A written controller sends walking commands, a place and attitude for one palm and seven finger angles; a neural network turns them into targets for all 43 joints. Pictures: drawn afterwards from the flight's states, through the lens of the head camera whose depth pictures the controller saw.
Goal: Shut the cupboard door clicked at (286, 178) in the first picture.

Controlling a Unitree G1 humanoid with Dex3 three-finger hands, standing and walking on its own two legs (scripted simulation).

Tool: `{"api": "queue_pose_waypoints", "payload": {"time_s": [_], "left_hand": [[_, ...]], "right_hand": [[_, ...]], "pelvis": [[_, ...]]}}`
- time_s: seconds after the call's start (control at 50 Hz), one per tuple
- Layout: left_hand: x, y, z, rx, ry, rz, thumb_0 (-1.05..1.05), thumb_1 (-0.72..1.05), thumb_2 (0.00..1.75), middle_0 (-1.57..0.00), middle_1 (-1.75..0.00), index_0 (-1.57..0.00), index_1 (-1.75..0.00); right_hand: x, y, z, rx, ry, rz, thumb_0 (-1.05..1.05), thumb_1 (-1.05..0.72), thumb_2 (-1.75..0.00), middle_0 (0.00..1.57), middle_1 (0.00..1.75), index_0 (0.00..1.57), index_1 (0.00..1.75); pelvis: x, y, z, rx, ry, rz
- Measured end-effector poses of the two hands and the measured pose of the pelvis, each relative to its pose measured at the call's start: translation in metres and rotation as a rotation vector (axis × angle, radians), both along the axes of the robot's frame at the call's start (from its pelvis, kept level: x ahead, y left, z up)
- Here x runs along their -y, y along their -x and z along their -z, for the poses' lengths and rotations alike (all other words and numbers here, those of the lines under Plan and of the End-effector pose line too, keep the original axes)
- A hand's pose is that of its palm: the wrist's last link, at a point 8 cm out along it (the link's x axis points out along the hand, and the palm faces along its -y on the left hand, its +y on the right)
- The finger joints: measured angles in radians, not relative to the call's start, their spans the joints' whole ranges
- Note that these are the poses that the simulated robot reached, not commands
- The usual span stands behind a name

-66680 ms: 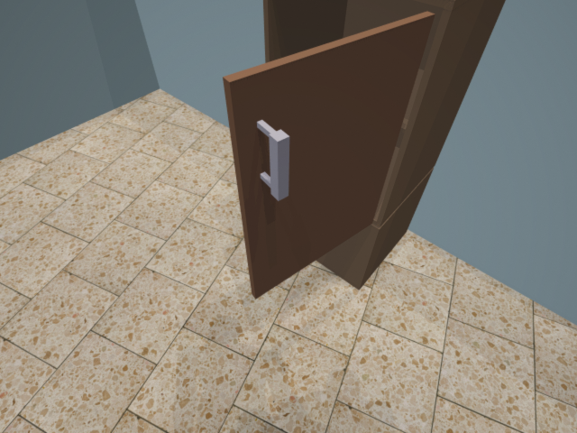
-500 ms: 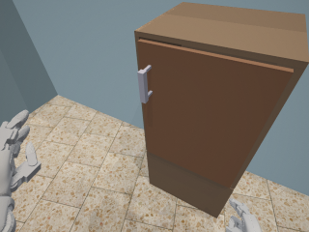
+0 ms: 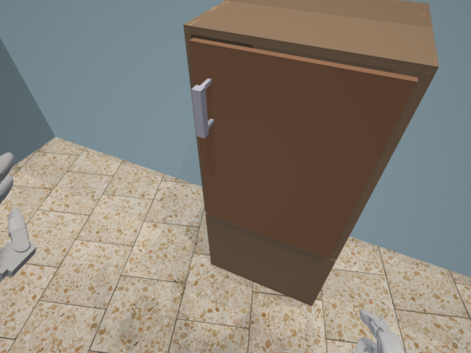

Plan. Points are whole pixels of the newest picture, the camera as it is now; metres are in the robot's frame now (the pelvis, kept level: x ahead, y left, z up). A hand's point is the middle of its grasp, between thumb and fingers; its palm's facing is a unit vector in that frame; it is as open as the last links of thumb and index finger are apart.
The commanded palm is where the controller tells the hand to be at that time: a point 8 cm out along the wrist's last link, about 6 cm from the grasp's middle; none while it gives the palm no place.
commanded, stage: step back with the hand held close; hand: left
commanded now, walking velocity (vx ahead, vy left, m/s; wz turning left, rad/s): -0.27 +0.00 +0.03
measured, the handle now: (205, 108) +0.60 +0.11 +0.12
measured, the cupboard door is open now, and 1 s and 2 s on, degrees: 0 0 0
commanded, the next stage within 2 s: stop stepping back and stand still in 0.78 s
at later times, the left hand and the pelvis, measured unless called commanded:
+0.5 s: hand out of the picture +0.11 +0.27 +0.16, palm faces +0.48 -0.77 -0.43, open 7.4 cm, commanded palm +0.04 +0.30 +0.19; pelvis -0.08 -0.01 -0.01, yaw +4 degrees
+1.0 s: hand out of the picture -0.01 +0.26 +0.19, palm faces +0.33 -0.82 -0.46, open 7.4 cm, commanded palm -0.05 +0.30 +0.19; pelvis -0.21 +0.01 -0.01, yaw -3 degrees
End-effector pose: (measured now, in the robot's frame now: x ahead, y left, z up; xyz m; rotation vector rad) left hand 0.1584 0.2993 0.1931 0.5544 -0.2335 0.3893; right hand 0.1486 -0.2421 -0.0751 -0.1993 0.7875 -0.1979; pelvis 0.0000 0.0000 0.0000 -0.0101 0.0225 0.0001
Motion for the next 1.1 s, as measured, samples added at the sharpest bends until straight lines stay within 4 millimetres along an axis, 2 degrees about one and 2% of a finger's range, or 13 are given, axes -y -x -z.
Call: {"api": "queue_pose_waypoints", "payload": {"time_s": [0.1, 0.2, 0.32, 0.4, 0.5, 0.64, 0.72, 0.8, 0.9, 0.96, 1.04, 1.1], "left_hand": [[0.011, 0.013, 0.007, -0.022, 0.010, 0.025, 0.02, 0.89, 0.90, -0.21, -0.30, -0.21, -0.31], [0.022, 0.037, 0.006, -0.022, -0.019, 0.045, 0.02, 0.89, 0.90, -0.21, -0.30, -0.21, -0.31], [0.016, 0.063, 0.007, 0.043, -0.005, -0.019, 0.02, 0.89, 0.90, -0.22, -0.30, -0.21, -0.31], [0.009, 0.078, 0.013, 0.079, 0.023, -0.032, 0.02, 0.89, 0.90, -0.21, -0.30, -0.21, -0.31], [-0.005, 0.097, 0.014, 0.091, -0.006, -0.022, 0.02, 0.89, 0.90, -0.21, -0.30, -0.21, -0.31], [-0.023, 0.112, -0.010, 0.174, 0.005, -0.021, 0.02, 0.89, 0.90, -0.21, -0.30, -0.21, -0.31], [-0.019, 0.113, -0.009, 0.173, 0.065, 0.028, 0.02, 0.89, 0.90, -0.21, -0.30, -0.21, -0.31], [-0.008, 0.120, -0.005, 0.148, 0.082, 0.110, 0.02, 0.89, 0.90, -0.21, -0.30, -0.21, -0.31], [0.004, 0.154, -0.008, 0.142, -0.018, 0.200, 0.02, 0.89, 0.90, -0.21, -0.30, -0.21, -0.31], [0.006, 0.183, -0.011, 0.149, -0.068, 0.221, 0.02, 0.89, 0.90, -0.21, -0.30, -0.21, -0.31], [-0.008, 0.212, -0.009, 0.179, -0.052, 0.160, 0.02, 0.89, 0.90, -0.22, -0.30, -0.22, -0.31], [-0.028, 0.210, 0.000, 0.249, 0.021, 0.078, 0.01, 0.88, 0.90, -0.22, -0.30, -0.22, -0.31]], "right_hand": [[0.003, 0.016, -0.002, 0.000, -0.003, -0.017, 0.01, -0.90, -0.90, 0.21, 0.30, 0.21, 0.30], [0.014, 0.031, -0.005, 0.018, 0.010, -0.020, 0.01, -0.90, -0.90, 0.21, 0.30, 0.21, 0.30], [0.028, 0.047, -0.005, -0.002, 0.053, -0.034, 0.01, -0.90, -0.90, 0.21, 0.30, 0.21, 0.30], [0.028, 0.058, -0.006, -0.031, 0.087, -0.043, 0.01, -0.90, -0.90, 0.21, 0.30, 0.20, 0.30], [0.013, 0.065, -0.011, -0.005, 0.118, -0.057, 0.01, -0.90, -0.90, 0.21, 0.30, 0.20, 0.30], [-0.026, 0.073, -0.028, 0.056, 0.064, -0.106, 0.01, -0.90, -0.90, 0.21, 0.30, 0.20, 0.30], [-0.044, 0.080, -0.040, 0.092, 0.035, -0.137, 0.01, -0.90, -0.90, 0.21, 0.30, 0.21, 0.30], [-0.049, 0.095, -0.046, 0.126, 0.028, -0.152, 0.01, -0.90, -0.90, 0.21, 0.30, 0.21, 0.30], [-0.038, 0.127, -0.037, 0.151, 0.036, -0.146, 0.01, -0.90, -0.90, 0.21, 0.30, 0.21, 0.30], [-0.027, 0.160, -0.024, 0.115, 0.052, -0.116, 0.00, -0.90, -0.90, 0.21, 0.30, 0.21, 0.30], [-0.012, 0.217, -0.011, 0.032, 0.086, -0.013, 0.01, -0.90, -0.90, 0.21, 0.30, 0.21, 0.30], [-0.004, 0.253, 0.004, -0.019, 0.123, 0.054, 0.01, -0.90, -0.90, 0.21, 0.30, 0.21, 0.30]], "pelvis": [[0.008, 0.021, -0.001, -0.004, 0.004, 0.002], [0.017, 0.037, 0.001, -0.002, 0.013, -0.006], [0.022, 0.050, 0.004, -0.008, 0.028, -0.047], [0.018, 0.061, 0.007, 0.004, 0.038, -0.075], [0.007, 0.076, 0.009, 0.018, 0.056, -0.067], [-0.002, 0.096, -0.007, -0.024, 0.099, -0.026], [-0.004, 0.114, -0.014, -0.063, 0.115, 0.004], [-0.003, 0.139, -0.014, -0.095, 0.118, 0.017], [0.001, 0.179, 0.001, -0.099, 0.072, 0.036], [-0.003, 0.203, 0.009, -0.055, 0.075, 0.041], [-0.011, 0.203, 0.012, 0.004, 0.062, 0.076], [-0.022, 0.206, 0.020, 0.035, 0.066, 0.046]]}}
